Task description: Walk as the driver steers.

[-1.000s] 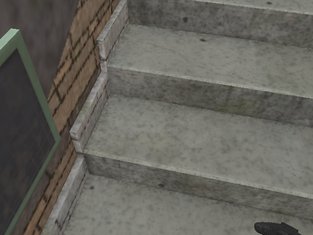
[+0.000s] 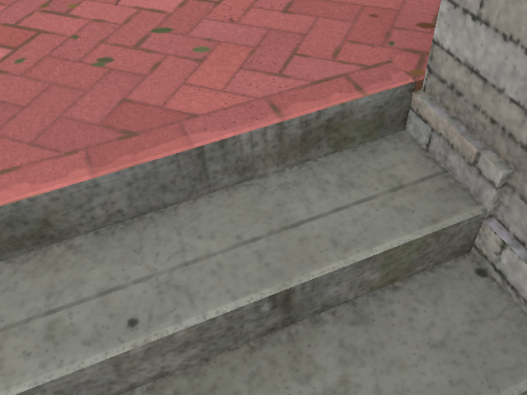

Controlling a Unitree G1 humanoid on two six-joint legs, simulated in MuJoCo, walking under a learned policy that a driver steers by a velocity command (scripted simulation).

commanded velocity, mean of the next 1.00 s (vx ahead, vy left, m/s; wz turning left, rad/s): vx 0.43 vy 0.00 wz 0.77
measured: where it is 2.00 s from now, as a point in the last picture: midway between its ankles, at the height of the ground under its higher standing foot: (232, 266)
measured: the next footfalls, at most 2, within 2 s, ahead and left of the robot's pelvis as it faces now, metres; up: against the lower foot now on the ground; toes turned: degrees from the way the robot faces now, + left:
right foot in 0.30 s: +0.50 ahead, -0.13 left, +0.15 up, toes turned +12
left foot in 0.76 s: +0.63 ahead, +0.17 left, +0.30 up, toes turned +46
